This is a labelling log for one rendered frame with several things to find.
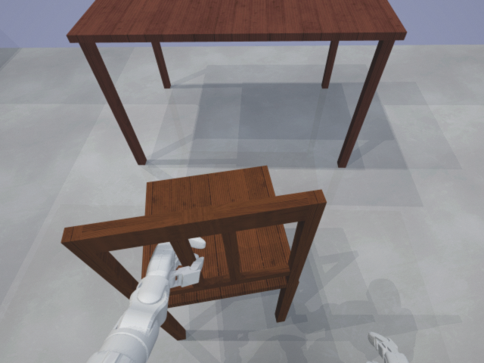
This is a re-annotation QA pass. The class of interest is right robot hand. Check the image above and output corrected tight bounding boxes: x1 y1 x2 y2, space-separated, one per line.
366 332 409 363

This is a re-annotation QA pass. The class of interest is table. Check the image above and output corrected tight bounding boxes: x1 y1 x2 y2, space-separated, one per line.
67 0 407 168

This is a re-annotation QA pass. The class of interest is chair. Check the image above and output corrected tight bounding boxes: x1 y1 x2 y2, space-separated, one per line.
61 166 327 340

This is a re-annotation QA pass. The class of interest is left robot hand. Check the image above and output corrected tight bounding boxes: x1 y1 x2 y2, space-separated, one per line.
145 237 206 288

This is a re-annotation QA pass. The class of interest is robot left forearm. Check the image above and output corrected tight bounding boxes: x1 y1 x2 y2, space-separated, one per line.
86 275 170 363

